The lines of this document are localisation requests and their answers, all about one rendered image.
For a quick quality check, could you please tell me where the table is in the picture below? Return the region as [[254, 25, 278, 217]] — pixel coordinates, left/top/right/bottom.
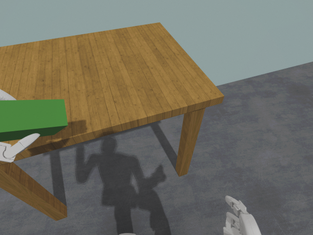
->
[[0, 23, 224, 221]]

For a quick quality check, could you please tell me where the right robot hand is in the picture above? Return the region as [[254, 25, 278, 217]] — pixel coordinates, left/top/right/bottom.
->
[[223, 195, 261, 235]]

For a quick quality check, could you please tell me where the sponge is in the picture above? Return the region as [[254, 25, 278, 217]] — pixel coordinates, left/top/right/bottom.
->
[[0, 99, 68, 142]]

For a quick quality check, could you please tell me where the left robot hand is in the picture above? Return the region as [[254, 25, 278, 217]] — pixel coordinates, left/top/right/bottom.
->
[[0, 89, 40, 163]]

